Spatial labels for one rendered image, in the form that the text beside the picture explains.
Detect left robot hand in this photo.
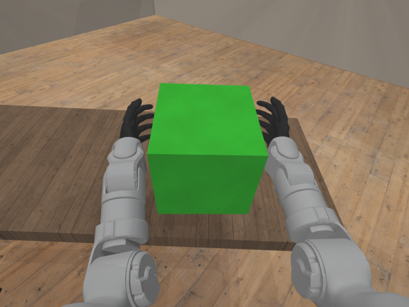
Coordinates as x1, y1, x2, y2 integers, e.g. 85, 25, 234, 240
120, 98, 154, 143

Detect carton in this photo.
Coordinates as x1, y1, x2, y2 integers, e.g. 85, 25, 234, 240
147, 83, 268, 214

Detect robot right upper arm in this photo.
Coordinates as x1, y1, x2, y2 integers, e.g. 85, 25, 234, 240
291, 239, 409, 307

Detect robot right forearm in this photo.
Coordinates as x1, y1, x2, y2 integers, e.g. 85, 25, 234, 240
265, 136, 372, 282

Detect robot left forearm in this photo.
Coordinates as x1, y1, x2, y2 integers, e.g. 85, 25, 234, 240
83, 137, 148, 299

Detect robot left upper arm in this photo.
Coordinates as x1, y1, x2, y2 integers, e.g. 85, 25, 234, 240
62, 250, 160, 307

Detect right robot hand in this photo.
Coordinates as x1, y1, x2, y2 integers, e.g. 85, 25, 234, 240
256, 97, 289, 146

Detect table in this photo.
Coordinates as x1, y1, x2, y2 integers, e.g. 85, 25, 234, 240
0, 105, 344, 292

